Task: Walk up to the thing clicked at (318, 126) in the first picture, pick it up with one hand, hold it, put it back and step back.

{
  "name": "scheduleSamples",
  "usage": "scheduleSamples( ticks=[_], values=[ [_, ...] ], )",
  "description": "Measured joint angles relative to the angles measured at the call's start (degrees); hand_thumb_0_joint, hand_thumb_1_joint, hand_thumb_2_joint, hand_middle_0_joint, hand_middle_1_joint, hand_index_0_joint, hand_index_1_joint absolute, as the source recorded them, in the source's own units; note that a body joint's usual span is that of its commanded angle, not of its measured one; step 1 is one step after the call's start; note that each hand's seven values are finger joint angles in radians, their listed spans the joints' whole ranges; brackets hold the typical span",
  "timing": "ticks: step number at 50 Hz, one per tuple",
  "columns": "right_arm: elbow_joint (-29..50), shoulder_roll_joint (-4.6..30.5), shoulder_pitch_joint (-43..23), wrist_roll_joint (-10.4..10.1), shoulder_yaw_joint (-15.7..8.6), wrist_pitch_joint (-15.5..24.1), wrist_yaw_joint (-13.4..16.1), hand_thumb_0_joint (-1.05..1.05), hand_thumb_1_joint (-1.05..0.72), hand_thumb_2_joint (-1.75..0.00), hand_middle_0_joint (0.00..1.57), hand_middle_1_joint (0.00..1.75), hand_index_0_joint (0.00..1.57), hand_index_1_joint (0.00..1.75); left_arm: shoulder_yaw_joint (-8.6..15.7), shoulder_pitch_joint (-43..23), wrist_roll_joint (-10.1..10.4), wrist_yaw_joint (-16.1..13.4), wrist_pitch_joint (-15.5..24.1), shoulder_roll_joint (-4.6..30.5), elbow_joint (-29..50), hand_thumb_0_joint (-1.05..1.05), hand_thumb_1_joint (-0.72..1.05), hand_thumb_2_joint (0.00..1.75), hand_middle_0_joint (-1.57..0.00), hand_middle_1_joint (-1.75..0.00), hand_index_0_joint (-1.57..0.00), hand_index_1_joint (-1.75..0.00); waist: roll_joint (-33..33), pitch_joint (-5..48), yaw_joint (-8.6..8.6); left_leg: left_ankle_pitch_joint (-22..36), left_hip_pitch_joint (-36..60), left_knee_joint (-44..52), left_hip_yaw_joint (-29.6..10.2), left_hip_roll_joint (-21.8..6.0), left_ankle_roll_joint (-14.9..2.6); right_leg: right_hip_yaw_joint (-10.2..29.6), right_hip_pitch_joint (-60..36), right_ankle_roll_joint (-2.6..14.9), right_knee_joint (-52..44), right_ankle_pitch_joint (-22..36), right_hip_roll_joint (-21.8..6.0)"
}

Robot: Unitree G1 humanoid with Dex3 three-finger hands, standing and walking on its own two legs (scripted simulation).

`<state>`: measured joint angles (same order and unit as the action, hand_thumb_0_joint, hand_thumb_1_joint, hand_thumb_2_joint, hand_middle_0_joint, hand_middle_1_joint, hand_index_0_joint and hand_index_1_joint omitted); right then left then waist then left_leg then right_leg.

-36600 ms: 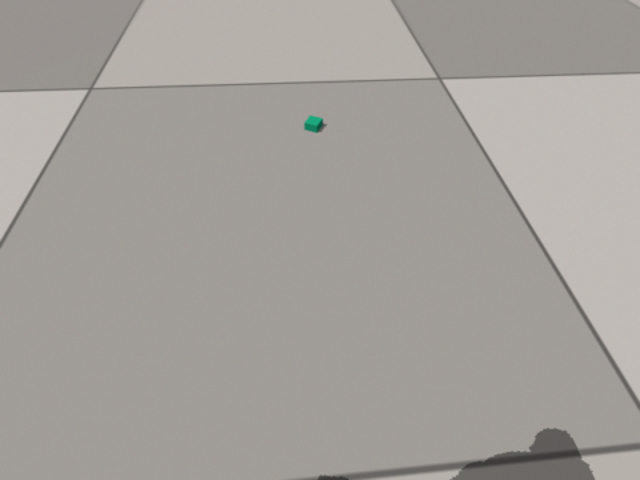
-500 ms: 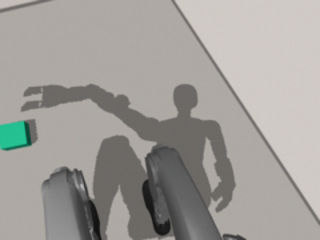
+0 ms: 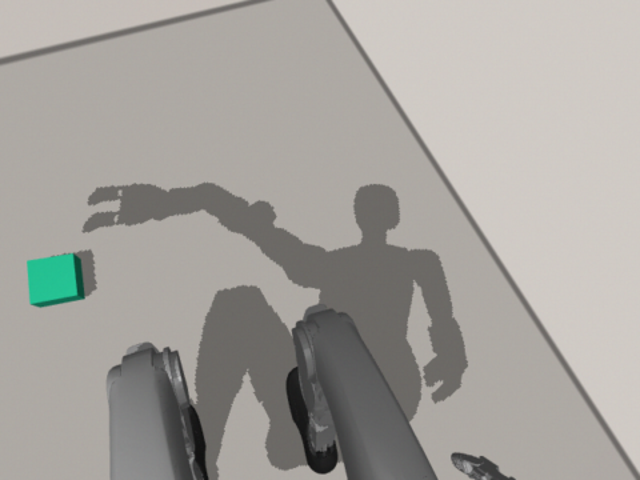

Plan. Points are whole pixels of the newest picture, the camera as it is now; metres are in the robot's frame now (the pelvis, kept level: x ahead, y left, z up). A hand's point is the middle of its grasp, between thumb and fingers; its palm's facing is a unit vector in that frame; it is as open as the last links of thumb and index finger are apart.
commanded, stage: go down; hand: left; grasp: from above
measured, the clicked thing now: (56, 280) +0.48 +0.33 -0.45
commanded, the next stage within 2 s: approach in 1.38 s
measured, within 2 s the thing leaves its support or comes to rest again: neither
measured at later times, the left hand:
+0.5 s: hand out of the picture +0.46 +0.38 -0.03, palm faces +0.03 -0.43 -0.90, open 13.9 cm
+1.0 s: hand out of the picture +0.47 +0.38 -0.01, palm faces +0.01 -0.44 -0.90, open 13.9 cm
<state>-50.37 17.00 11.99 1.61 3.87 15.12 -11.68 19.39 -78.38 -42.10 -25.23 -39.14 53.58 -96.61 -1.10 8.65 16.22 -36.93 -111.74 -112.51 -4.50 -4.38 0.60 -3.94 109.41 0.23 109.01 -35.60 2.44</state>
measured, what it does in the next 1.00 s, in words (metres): stands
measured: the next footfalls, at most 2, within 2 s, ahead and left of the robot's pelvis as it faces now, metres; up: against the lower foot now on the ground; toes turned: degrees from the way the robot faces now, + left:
none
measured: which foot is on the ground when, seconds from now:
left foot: down 0.00-1.00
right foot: down 0.00-1.00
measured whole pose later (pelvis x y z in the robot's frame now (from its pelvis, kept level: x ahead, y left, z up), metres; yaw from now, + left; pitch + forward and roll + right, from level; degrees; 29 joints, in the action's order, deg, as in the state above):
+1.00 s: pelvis +0.02 +0.00 +0.04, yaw +0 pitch +36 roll -5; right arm -51.0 14.8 12.4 0.8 3.3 13.5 -10.9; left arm 19.2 -76.6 -39.1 -27.4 -41.6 48.2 -93.5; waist -1.6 9.7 14.5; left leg -37.4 -104.7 -105.5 -3.9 -4.6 0.5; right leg -3.6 102.4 0.0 101.8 -35.9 2.7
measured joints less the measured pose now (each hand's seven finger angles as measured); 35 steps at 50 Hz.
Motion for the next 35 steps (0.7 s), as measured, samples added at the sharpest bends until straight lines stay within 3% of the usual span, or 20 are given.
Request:
scheduleSamples(
  ticks=[10,35],
  values=[
    [-0.19,-0.75,-0.24,-0.18,-0.16,-0.50,0.17,0.01,-0.91,-0.90,0.20,0.30,0.20,0.30,0.97,0.02,1.86,-1.11,-0.81,-1.20,2.63,0.00,-0.49,0.97,-0.13,-1.02,-0.11,-1.04,0.00,-0.29,-0.38,0.26,0.91,1.67,0.40,-0.18,0.10,0.34,-0.60,0.05,-1.43,0.31,0.15],
    [-0.21,-2.12,-0.82,-0.61,-0.27,-1.16,0.67,0.01,-0.91,-0.90,0.20,0.30,0.20,0.30,0.03,1.17,2.24,-1.04,-2.29,-3.75,3.38,0.00,-0.50,0.97,-0.13,-1.01,-0.11,-1.04,-0.09,0.61,-1.52,-0.23,4.39,4.63,0.22,-0.05,0.12,0.10,-4.47,0.00,-4.77,-0.18,0.08]
  ],
)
